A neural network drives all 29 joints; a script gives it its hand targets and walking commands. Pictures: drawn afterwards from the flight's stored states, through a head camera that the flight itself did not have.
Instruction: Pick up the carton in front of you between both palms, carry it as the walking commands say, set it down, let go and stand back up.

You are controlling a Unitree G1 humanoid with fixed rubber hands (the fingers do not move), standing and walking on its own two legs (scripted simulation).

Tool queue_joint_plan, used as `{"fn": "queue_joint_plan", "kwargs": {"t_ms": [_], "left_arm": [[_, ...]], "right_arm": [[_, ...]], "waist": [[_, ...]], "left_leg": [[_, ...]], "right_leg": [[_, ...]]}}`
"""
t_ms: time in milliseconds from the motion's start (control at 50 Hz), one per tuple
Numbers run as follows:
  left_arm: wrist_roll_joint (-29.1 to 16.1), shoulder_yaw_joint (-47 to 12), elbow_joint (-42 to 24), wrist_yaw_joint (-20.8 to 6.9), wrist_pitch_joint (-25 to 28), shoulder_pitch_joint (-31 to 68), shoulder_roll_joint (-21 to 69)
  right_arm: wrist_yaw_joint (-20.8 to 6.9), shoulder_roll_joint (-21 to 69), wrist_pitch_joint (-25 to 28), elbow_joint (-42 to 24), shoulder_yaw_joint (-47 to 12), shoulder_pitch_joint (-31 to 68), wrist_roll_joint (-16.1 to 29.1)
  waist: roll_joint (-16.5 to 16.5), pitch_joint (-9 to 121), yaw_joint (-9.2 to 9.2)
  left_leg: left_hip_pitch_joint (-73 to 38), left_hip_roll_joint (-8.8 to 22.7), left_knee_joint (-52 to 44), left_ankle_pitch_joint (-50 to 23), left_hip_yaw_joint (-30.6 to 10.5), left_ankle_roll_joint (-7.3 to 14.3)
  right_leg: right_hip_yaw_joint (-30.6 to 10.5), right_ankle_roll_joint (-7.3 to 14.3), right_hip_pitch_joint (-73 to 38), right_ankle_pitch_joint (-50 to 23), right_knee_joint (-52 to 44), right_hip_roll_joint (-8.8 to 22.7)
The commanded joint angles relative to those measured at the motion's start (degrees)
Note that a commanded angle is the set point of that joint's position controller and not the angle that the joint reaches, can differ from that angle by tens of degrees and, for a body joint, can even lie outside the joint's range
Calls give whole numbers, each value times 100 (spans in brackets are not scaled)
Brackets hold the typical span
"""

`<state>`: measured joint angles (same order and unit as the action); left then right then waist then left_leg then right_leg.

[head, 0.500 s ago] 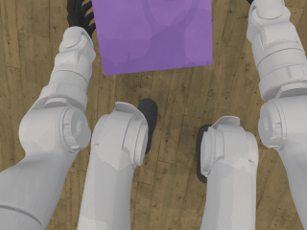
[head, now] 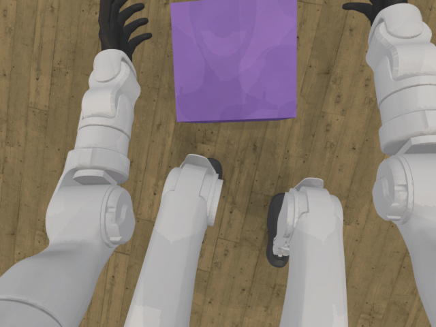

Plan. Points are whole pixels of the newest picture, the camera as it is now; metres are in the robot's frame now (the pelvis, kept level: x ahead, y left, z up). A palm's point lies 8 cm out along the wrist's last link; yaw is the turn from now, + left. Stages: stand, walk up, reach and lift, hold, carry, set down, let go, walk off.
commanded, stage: set down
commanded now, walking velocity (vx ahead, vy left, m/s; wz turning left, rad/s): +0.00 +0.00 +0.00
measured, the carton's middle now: (236, 74) +0.49 +0.08 -0.31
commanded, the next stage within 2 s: let go in 0.66 s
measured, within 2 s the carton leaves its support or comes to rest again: neither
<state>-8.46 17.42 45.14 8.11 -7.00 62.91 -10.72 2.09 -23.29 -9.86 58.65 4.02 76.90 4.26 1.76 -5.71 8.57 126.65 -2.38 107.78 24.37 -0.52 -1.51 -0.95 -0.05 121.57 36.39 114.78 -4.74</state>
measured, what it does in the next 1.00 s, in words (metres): rises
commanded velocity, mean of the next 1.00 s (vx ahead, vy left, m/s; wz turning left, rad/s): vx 0.00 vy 0.00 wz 0.00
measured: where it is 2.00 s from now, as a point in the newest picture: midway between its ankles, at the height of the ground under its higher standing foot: (240, 223)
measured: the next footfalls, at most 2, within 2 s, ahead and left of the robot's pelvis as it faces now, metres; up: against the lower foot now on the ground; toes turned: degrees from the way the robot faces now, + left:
none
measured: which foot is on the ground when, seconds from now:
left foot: down 0.00-1.00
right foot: down 0.00-1.00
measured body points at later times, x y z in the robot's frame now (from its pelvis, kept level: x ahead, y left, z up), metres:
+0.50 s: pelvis +0.02 +0.00 +0.13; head +0.33 +0.01 +0.46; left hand +0.48 +0.26 +0.02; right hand +0.59 -0.13 +0.02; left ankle +0.14 +0.12 -0.40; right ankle +0.08 -0.11 -0.40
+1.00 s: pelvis +0.07 +0.01 +0.26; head +0.31 +0.01 +0.64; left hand +0.42 +0.25 +0.14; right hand +0.49 -0.17 +0.14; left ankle +0.14 +0.12 -0.40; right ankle +0.08 -0.11 -0.40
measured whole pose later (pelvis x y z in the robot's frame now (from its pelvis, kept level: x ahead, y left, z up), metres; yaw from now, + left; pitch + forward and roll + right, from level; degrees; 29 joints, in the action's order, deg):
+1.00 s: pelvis +0.07 +0.01 +0.26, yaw -2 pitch +36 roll -1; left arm 3.6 13.7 32.0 -3.8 -5.2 25.5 -7.9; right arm 3.6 -9.1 -6.7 38.8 12.4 35.2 -6.1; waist 0.2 5.1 5.8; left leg 73.5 -0.9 51.5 14.4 -1.1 0.7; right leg -4.0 -0.8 68.9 21.3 53.8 -4.1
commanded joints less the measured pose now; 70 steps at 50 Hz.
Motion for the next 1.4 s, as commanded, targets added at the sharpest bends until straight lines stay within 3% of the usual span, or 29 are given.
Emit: {"fn": "queue_joint_plan", "kwargs": {"t_ms": [0, 140, 280, 620, 680, 760, 840, 960, 1080, 1260, 1380], "left_arm": [[142, 58, -629, -8, 73, 974, -472], [311, 255, -973, -52, 9, 543, -477], [286, 301, -1345, -144, -108, 228, -453], [623, 412, -1301, -313, -27, -485, -97], [774, 431, -1264, -397, 37, -655, -21], [1031, 340, -1355, -613, 130, -1390, -36], [1248, 145, -1642, -915, 208, -2320, -145], [1200, -362, -2005, -1272, 316, -3552, -448], [917, -871, -2054, -1360, 477, -4909, -457], [630, -1381, -2593, -1204, 711, -6672, -464], [568, -1474, -2731, -1175, 731, -7296, -591]], "right_arm": [[-111, -569, 133, -438, 200, 1331, -61], [-245, -523, 113, -740, 234, 1140, -186], [-288, -492, -2, -1193, 282, 991, -295], [-507, -208, 136, -873, 643, 209, -649], [-492, -102, 197, -803, 788, -50, -792], [-337, 175, 256, -1070, 987, -971, -1022], [-43, 678, 317, -1804, 1036, -2068, -1141], [233, 1039, 462, -2892, 826, -3424, -1024], [126, 1003, 712, -3027, 623, -4869, -843], [-84, 816, 1047, -3060, 467, -6947, -694], [-190, 834, 1117, -3244, 264, -7828, -656]], "waist": [[272, 6061, 181], [550, 6660, 281], [780, 7064, 236], [567, 6417, 190], [511, 6286, 112], [424, 6625, 20], [343, 6670, -59], [86, 5479, -124], [-111, 4226, -227], [-383, 3147, -394], [-141, 2190, -616]], "left_leg": [[-4581, 20, -856, -1508, 415, -191], [-5006, -42, -1483, -1906, 488, -202], [-5376, -78, -2187, -2169, 537, -180], [-6738, -28, -4107, -2669, 362, -168], [-7011, -5, -4407, -2782, 326, -166], [-7727, -16, -4750, -3265, 320, -123], [-8422, -36, -5118, -3494, 286, -23], [-9510, 42, -5764, -3044, 105, 98], [-10671, 185, -6334, -3034, -180, 77], [-12198, 237, -7083, -4046, -399, -6], [-12332, 131, -7721, -3675, -261, -50]], "right_leg": [[191, 65, -1808, -808, -1610, 23], [215, -6, -2605, -1247, -2265, -20], [220, -54, -3657, -1728, -2968, -38], [38, -76, -4851, -2363, -4875, -19], [3, -87, -5048, -2510, -5214, -19], [-31, -133, -5710, -3067, -5631, -48], [-75, -175, -6499, -3511, -6085, -47], [-15, -188, -6857, -2756, -6878, 19], [53, -122, -7080, -2260, -7451, 96], [-34, -1, -8257, -2693, -8252, 82], [-121, -27, -9581, -3162, -8822, 207]]}}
